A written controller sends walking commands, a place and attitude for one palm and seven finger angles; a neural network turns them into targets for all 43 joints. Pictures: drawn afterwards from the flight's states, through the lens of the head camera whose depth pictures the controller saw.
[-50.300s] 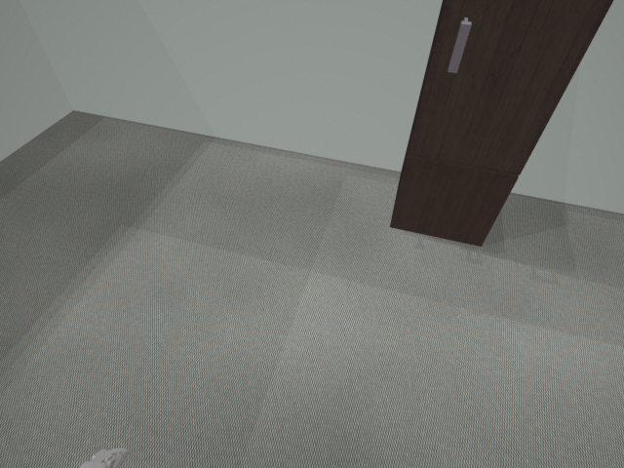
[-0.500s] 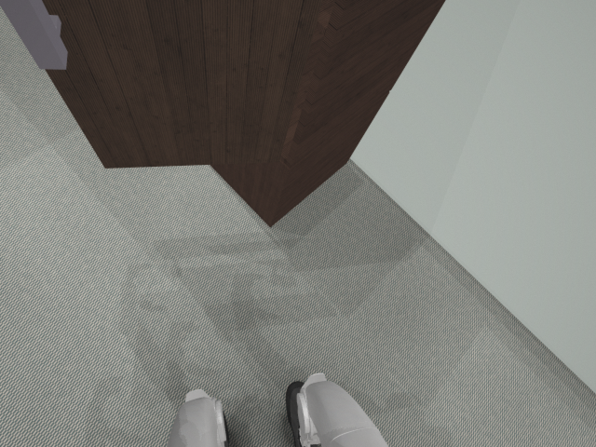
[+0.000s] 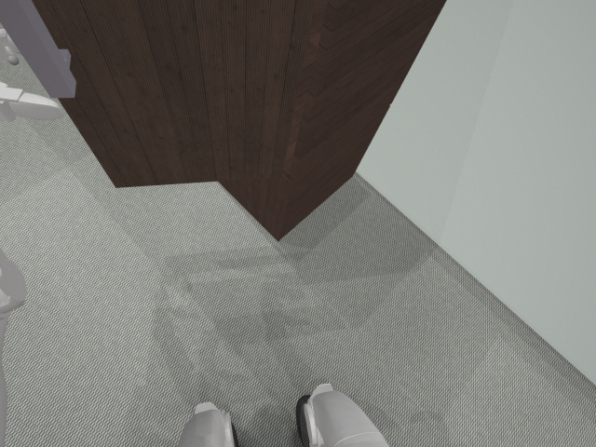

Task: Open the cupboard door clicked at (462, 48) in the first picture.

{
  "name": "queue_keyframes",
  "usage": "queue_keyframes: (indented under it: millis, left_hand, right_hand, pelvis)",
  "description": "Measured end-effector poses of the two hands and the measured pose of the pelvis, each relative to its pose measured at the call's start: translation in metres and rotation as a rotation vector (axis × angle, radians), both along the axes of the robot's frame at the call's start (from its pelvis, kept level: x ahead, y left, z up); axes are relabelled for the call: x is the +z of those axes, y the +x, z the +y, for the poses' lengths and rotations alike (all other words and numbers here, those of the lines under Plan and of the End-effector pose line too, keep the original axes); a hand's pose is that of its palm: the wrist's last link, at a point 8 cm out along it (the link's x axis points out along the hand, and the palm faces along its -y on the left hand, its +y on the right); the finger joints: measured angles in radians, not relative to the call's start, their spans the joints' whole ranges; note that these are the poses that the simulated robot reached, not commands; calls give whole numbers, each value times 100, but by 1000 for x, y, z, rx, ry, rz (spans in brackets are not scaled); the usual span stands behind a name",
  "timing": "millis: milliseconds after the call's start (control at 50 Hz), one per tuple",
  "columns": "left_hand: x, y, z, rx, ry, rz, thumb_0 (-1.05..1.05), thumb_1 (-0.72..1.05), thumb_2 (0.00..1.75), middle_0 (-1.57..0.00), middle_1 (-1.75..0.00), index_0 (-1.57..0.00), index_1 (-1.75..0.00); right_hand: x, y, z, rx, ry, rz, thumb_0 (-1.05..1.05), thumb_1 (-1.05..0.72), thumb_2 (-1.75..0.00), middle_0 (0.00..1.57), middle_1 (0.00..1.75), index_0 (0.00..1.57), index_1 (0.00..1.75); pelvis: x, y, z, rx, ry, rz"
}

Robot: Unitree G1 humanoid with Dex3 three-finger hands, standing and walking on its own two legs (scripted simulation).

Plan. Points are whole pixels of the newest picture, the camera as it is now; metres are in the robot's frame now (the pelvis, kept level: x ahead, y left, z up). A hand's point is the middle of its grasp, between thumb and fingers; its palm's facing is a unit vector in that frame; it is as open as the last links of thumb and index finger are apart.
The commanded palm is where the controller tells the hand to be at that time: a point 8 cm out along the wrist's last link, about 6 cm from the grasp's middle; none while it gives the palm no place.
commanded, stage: slide the fingers in behind the handle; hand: left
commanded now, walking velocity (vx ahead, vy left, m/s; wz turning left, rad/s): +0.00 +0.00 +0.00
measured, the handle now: (39, 30) +0.60 +0.22 +0.11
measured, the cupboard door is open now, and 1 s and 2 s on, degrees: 54 54 53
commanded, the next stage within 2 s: close the thumb around the handle in 1.02 s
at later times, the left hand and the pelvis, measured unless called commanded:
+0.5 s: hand (38, 59) +0.56 +0.22 +0.12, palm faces +0.00 -1.00 -0.02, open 14.0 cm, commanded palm +0.54 +0.25 +0.11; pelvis +0.01 -0.02 +0.00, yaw +1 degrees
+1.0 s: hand (44, 58) +0.56 +0.21 +0.12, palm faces -0.01 -1.00 +0.00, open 14.0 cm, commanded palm +0.54 +0.25 +0.11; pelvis +0.01 +0.00 +0.00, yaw +0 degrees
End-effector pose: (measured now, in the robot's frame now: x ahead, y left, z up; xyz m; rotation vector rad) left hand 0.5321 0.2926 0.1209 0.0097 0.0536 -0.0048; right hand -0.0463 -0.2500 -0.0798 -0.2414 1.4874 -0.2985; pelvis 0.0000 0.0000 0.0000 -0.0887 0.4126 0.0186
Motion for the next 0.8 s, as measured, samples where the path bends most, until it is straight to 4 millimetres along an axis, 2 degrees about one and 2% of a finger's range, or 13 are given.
queue_keyframes:
  millis: [220, 400, 620, 800]
  left_hand:
    - [-3, 3, -8, 3, 17, -6, -1, -50, 30, -30, -120, -30, -121]
    - [-4, 4, -17, 7, 5, 5, -1, -50, 30, -30, -120, -30, -122]
    - [-5, 5, -26, -5, -14, 5, -1, -50, 30, -30, -120, -30, -122]
    - [-5, 1, -26, -7, -4, 0, -1, -50, 30, -30, -120, -30, -121]
  right_hand:
    - [3, -11, -18, -7, -22, 53, 0, -91, -90, 20, 30, 21, 30]
    - [6, -5, -27, 3, -29, 48, 0, -91, -90, 20, 30, 21, 30]
    - [3, 13, -24, 11, -22, -11, 0, -91, -90, 20, 30, 21, 30]
    - [-1, 16, -15, 11, 3, -20, 0, -91, -90, 20, 30, 21, 30]
  pelvis:
    - [-1, -1, -11, -1, 10, 14]
    - [2, 4, -17, 7, 10, 12]
    - [3, 7, -16, 4, 12, 1]
    - [4, 7, -10, 1, 14, -7]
